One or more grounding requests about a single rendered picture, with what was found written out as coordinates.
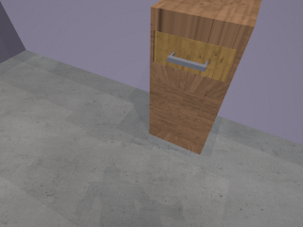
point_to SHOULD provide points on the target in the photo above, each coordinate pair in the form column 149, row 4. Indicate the handle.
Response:
column 187, row 63

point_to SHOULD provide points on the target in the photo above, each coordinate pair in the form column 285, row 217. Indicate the cabinet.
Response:
column 184, row 105

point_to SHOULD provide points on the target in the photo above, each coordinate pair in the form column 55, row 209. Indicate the drawer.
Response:
column 220, row 58

